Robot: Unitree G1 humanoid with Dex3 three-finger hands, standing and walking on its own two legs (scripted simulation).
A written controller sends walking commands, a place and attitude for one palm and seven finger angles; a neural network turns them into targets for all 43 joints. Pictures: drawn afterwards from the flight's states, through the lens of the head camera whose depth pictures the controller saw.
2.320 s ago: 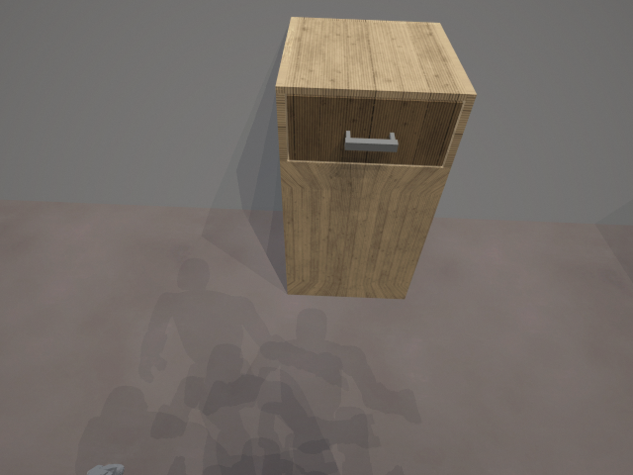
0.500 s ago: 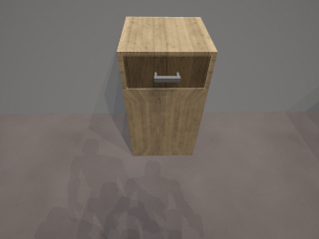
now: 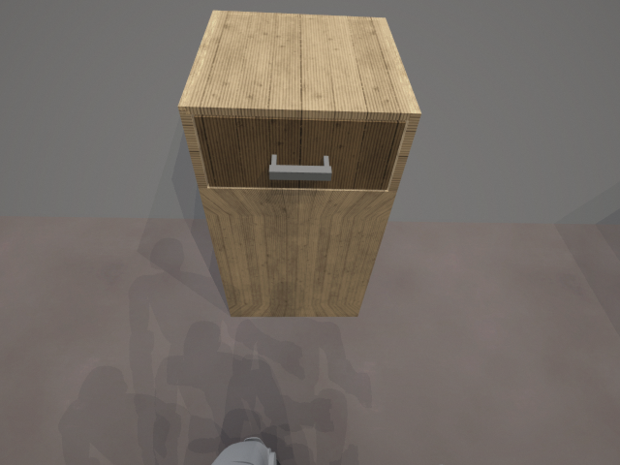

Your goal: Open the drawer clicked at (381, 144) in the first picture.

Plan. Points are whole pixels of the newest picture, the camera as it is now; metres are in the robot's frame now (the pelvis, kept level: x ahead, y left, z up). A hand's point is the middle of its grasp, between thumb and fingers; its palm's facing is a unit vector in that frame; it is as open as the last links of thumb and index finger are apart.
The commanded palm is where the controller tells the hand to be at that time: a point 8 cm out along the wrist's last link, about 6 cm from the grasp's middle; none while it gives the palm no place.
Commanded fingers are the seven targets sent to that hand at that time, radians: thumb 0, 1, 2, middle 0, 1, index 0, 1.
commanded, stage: take the last steps up to it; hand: left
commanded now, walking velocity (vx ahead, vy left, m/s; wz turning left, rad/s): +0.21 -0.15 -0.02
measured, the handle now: (300, 166) +0.66 +0.08 -0.03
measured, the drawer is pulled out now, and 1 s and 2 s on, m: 0.00 0.00 0.00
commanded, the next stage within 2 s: come to a stop and stand still in 0.18 s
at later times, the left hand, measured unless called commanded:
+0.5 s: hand (255, 396) +0.24 +0.11 -0.15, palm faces -0.03 -0.97 -0.22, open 7.3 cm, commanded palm none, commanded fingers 0.00 0.90 0.90 -0.20 -0.30 -0.20 -0.30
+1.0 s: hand out of the picture +0.13 +0.16 -0.16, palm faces +0.06 -0.98 -0.21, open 7.4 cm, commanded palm none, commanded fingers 0.00 0.90 0.90 -0.20 -0.30 -0.20 -0.30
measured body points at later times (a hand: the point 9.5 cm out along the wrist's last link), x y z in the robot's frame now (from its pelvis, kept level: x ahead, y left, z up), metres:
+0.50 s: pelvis +0.15 -0.07 +0.01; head +0.17 -0.09 +0.45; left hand +0.24 +0.16 -0.13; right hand +0.10 -0.31 -0.16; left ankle +0.10 +0.07 -0.71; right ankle +0.20 -0.21 -0.72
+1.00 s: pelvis +0.11 -0.03 +0.02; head +0.12 -0.01 +0.47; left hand +0.12 +0.22 -0.15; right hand +0.18 -0.26 -0.12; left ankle +0.13 +0.05 -0.72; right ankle +0.09 -0.16 -0.68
